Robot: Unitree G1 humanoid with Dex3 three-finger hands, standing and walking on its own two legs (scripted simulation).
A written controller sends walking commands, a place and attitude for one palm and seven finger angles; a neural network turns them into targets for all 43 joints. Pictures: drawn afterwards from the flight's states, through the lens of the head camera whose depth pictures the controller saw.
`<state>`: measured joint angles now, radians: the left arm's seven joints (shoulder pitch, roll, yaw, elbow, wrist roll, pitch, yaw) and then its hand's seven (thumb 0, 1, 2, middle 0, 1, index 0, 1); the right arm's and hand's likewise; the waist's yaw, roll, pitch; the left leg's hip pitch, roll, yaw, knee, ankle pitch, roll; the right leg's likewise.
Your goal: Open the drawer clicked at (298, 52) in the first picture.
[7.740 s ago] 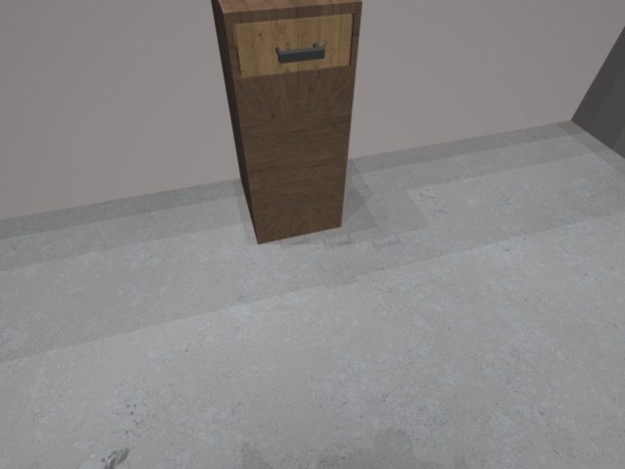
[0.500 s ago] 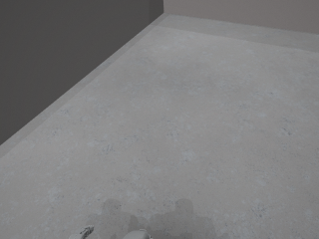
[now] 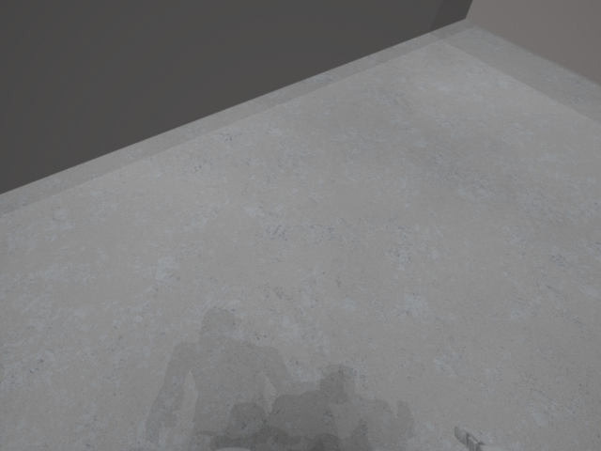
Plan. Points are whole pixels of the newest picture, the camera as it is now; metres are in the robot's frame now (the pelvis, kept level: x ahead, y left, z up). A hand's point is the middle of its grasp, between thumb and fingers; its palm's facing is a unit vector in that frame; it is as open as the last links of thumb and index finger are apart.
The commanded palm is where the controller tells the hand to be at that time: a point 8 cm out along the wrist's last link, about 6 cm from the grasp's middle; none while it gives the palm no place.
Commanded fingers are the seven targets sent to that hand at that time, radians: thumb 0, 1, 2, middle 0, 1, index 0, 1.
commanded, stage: turn to face it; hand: left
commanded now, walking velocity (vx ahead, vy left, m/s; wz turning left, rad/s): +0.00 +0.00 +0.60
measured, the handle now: out of the picture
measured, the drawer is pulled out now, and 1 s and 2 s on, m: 0.00 0.00 0.00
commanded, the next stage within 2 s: none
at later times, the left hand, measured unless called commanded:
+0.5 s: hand out of the picture +0.06 +0.18 -0.12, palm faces +0.28 -0.92 -0.29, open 7.4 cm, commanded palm none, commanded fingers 0.00 0.90 0.90 -0.20 -0.30 -0.20 -0.30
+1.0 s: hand out of the picture -0.13 +0.23 -0.17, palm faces +0.59 -0.77 -0.23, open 7.4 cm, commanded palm none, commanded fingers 0.00 0.90 0.90 -0.20 -0.30 -0.20 -0.30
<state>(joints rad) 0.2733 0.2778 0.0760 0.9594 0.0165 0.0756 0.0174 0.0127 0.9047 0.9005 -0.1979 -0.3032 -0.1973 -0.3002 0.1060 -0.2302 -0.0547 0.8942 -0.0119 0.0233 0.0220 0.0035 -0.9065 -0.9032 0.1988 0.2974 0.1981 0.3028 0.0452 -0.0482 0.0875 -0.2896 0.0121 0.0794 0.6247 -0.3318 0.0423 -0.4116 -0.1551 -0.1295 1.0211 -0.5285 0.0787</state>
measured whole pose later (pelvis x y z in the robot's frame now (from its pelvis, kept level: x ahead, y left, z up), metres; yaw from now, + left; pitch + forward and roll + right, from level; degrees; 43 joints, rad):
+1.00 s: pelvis -0.04 +0.02 +0.01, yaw +34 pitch +0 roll -3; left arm 0.22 0.29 0.08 0.94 0.02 0.08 0.01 0.01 0.91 0.90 -0.20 -0.30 -0.20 -0.30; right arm 0.14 -0.24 -0.05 0.89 -0.01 0.02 0.01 0.00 -0.91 -0.90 0.20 0.30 0.20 0.30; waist 0.02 -0.05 0.10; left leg -0.29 -0.02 0.04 0.58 -0.29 0.08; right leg -0.48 -0.11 -0.07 1.16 -0.45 0.10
